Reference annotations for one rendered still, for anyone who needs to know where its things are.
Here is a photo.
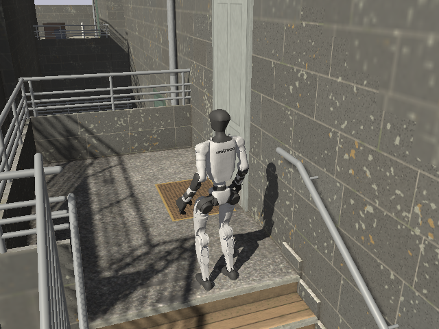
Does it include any right robot forearm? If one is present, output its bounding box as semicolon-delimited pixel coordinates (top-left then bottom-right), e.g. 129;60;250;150
235;168;249;185

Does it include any robot left hand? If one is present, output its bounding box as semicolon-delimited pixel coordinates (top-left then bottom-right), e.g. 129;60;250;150
176;197;192;215

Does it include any robot right hand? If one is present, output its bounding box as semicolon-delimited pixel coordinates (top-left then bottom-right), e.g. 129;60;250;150
228;180;241;193

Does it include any robot left thigh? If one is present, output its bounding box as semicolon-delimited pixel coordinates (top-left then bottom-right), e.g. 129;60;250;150
193;195;214;247

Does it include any robot head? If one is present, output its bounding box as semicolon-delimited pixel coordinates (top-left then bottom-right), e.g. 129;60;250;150
209;109;232;143

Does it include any left robot upper arm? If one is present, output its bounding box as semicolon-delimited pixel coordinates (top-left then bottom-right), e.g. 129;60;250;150
195;141;210;182

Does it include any right robot upper arm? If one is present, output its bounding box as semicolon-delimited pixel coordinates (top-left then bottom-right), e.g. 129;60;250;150
232;136;249;171

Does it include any left robot forearm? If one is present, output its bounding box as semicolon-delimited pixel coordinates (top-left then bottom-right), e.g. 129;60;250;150
182;173;201;202

